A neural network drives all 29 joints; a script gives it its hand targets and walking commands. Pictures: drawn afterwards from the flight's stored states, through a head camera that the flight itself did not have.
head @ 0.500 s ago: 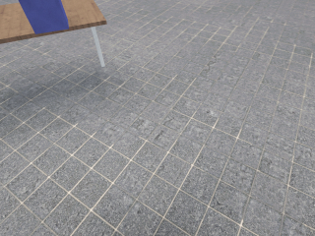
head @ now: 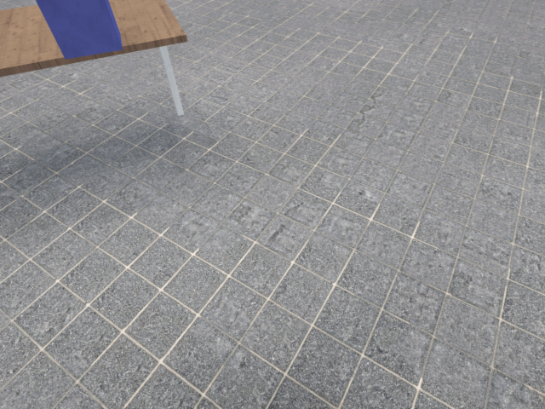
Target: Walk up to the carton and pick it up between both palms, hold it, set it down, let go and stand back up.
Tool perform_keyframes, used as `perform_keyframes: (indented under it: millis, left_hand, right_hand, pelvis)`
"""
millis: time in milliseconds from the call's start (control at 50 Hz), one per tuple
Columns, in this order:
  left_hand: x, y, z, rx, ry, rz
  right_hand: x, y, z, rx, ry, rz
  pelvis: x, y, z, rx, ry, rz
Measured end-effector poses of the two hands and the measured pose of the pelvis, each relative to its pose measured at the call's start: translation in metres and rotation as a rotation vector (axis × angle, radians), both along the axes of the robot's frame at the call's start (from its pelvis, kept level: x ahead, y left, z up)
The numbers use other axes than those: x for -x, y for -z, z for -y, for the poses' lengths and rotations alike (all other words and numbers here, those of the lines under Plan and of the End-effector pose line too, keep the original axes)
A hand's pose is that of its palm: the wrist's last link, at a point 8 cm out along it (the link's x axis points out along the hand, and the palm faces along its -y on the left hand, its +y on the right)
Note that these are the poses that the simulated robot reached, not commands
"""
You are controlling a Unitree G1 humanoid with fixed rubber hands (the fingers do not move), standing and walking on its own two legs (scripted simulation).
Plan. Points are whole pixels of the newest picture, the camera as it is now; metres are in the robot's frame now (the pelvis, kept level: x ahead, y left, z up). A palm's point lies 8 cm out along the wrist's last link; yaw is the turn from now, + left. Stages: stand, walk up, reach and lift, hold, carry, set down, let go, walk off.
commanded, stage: stand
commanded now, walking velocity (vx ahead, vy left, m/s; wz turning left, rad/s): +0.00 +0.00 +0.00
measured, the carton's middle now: (83, 18) +1.33 +0.69 +0.03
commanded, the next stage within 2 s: walk up in 0.30 s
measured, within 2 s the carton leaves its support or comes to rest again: neither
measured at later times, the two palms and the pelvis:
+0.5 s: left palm out of the picture -0.03 +0.18 -0.15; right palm out of the picture -0.02 -0.20 -0.15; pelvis +0.01 -0.01 +0.00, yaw +0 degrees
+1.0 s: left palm out of the picture +0.15 +0.37 -0.17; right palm out of the picture +0.12 -0.14 -0.16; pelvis +0.12 +0.11 -0.04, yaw +14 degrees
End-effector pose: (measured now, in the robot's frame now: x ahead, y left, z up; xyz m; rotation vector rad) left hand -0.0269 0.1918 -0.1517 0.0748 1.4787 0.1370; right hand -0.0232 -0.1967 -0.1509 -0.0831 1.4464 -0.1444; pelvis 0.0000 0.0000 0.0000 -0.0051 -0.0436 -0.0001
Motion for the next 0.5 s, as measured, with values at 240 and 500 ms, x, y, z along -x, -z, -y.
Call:
perform_keyframes:
  millis: [240,500]
  left_hand:
    - [0.01,-0.001,0.006,0.013,-0.003,-0.022]
    - [0.002,-0.002,0.008,0.004,0.007,-0.016]
  right_hand:
    - [-0.003,-0.001,0.004,0.001,-0.005,-0.004]
    - [-0.005,-0.001,0.007,-0.004,0.006,-0.009]
  pelvis:
    - [-0.002,-0.001,0.002,-0.004,0.001,-0.014]
    - [-0.007,-0.001,0.005,-0.003,0.004,-0.017]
